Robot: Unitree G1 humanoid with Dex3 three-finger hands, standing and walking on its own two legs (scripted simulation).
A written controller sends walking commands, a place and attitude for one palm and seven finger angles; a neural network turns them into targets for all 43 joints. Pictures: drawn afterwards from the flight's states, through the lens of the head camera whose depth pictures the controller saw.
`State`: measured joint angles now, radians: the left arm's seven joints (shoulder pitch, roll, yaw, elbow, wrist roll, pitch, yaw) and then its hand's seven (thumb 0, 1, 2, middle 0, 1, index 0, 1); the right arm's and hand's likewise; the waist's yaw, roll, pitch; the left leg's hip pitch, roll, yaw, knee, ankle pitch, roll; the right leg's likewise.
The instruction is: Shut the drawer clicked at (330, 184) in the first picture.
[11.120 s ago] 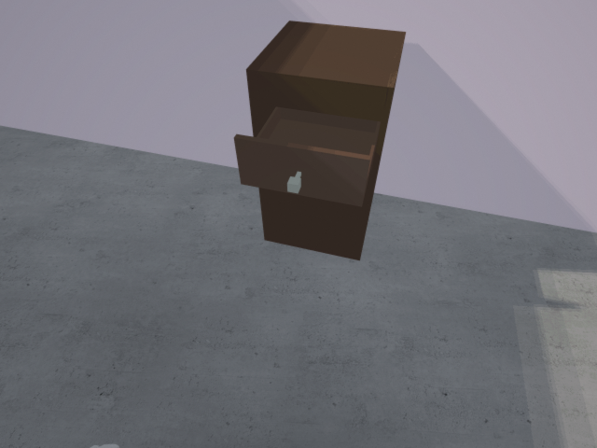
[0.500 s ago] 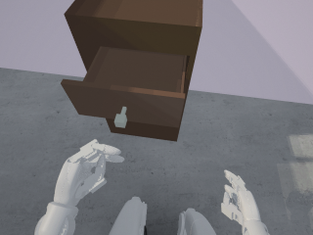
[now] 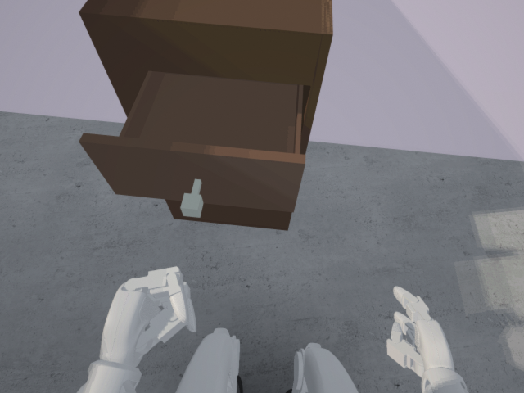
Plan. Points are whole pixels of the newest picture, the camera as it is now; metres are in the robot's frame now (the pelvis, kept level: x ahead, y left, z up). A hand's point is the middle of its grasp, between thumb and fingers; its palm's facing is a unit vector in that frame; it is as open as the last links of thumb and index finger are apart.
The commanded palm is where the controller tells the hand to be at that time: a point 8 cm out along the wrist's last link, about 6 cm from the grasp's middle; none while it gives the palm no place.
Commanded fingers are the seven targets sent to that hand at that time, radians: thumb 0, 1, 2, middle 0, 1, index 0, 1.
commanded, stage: raise the hand and make a fist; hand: left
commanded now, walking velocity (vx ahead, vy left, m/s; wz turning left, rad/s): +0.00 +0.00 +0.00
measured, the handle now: (194, 197) +0.45 +0.16 -0.06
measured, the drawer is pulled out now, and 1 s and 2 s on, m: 0.19 0.19 0.19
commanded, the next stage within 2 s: bring the fist close to the handle in 0.72 s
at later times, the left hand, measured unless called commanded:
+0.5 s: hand (191, 288) +0.25 +0.11 +0.05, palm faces -0.06 -1.00 -0.01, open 3.2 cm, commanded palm +0.23 +0.17 +0.05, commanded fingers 0.00 0.90 0.90 -1.40 -1.60 -1.40 -1.60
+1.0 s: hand (196, 293) +0.25 +0.11 +0.03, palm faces -0.06 -1.00 +0.00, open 3.2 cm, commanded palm +0.24 +0.16 +0.03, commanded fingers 0.00 0.90 0.90 -1.40 -1.60 -1.40 -1.60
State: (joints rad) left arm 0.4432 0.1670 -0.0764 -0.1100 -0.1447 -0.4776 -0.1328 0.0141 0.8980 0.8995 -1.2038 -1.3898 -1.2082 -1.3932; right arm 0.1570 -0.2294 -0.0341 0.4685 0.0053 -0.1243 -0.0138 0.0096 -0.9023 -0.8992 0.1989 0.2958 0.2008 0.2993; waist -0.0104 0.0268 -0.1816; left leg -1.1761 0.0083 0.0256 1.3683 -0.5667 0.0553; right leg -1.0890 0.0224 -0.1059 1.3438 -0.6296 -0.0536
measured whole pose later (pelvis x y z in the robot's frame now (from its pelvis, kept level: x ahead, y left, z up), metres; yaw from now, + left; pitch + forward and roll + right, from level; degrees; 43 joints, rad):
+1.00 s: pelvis +0.01 -0.01 +0.00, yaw +0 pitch +23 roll -2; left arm 0.33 0.15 -0.09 0.01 -0.11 -0.49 -0.04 0.01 0.90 0.90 -1.40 -1.60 -1.40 -1.60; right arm 0.17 -0.22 0.02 0.45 -0.01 -0.05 0.01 0.01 -0.90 -0.90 0.20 0.30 0.20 0.30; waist -0.02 0.03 -0.20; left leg -1.19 0.01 0.01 1.37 -0.58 0.04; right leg -1.10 0.03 -0.11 1.34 -0.64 -0.06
